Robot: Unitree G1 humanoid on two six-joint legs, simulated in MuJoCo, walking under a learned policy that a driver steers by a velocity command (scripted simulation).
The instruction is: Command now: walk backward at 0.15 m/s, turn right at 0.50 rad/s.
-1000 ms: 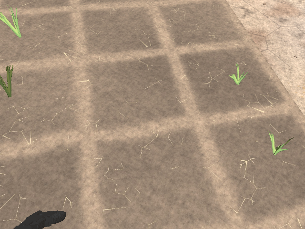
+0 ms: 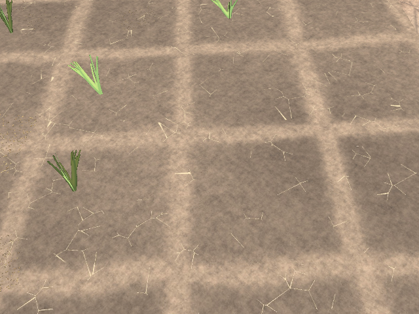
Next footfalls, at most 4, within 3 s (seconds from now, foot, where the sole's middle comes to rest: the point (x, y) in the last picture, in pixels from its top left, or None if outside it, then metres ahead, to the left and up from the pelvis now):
0.48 left None -0.02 0.13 -0.76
0.88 right None -0.11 -0.12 -0.76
2.40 right None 0.21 -0.27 -0.76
2.94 left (285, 278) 0.58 -0.16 -0.76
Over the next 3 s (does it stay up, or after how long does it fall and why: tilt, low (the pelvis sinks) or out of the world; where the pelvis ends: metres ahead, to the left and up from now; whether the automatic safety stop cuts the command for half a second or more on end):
stays up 0.41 -0.19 0.00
